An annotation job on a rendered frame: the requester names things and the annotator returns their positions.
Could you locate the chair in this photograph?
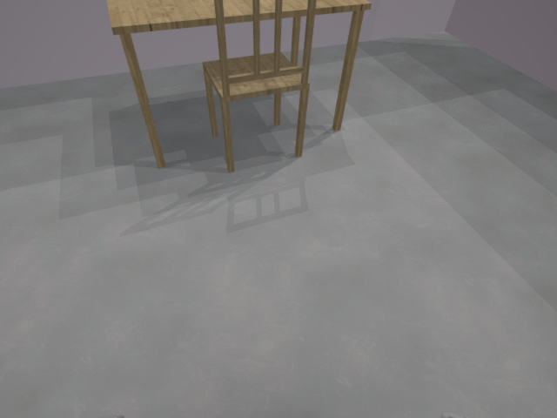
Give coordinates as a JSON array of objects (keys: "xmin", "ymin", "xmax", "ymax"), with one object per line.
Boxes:
[{"xmin": 203, "ymin": 0, "xmax": 317, "ymax": 173}]

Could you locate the table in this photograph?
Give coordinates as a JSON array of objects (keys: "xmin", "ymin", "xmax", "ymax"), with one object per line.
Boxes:
[{"xmin": 107, "ymin": 0, "xmax": 372, "ymax": 168}]

